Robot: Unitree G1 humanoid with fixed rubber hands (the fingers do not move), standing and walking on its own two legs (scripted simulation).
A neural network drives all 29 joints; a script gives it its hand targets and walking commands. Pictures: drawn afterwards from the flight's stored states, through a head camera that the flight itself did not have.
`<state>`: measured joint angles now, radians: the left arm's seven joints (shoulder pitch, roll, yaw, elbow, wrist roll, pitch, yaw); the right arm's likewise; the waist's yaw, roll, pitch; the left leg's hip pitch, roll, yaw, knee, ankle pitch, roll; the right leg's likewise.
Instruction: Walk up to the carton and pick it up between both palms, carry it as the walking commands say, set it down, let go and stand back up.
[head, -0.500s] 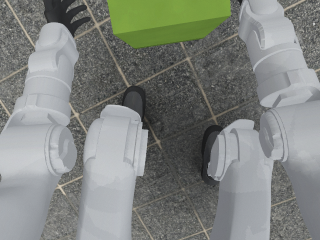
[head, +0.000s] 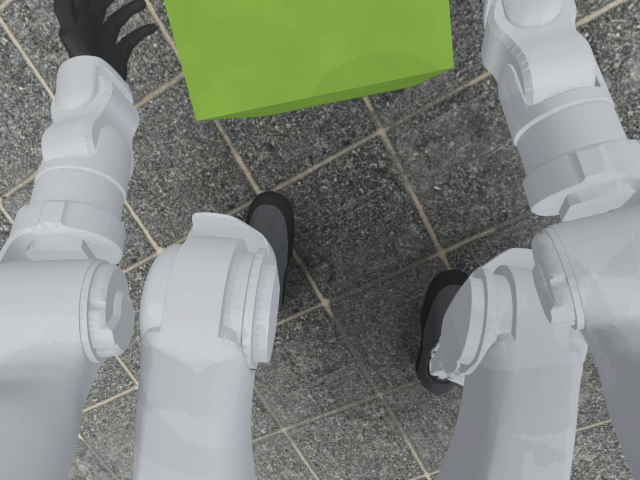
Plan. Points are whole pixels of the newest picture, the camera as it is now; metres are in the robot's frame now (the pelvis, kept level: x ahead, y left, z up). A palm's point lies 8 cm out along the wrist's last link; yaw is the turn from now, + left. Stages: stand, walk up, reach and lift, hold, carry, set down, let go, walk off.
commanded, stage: reach and lift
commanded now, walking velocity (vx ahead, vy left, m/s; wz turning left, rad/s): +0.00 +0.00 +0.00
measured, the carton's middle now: out of the picture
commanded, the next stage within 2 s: none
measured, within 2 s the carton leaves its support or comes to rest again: leaves its support in 1.40 s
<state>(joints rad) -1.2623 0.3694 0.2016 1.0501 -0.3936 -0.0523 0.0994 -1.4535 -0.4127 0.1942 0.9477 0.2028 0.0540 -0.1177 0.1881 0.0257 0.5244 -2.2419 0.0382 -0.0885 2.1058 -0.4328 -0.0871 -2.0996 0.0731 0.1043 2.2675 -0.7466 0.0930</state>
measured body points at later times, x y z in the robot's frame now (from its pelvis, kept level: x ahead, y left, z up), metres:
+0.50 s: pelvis -0.04 +0.00 +0.00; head +0.32 +0.04 +0.25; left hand +0.43 +0.27 -0.19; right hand +0.55 -0.03 -0.16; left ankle +0.15 +0.16 -0.34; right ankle +0.07 -0.14 -0.34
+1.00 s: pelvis +0.00 -0.01 +0.00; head +0.37 -0.01 +0.26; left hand +0.46 +0.26 -0.19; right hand +0.55 -0.02 -0.19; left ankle +0.15 +0.16 -0.34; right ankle +0.08 -0.14 -0.34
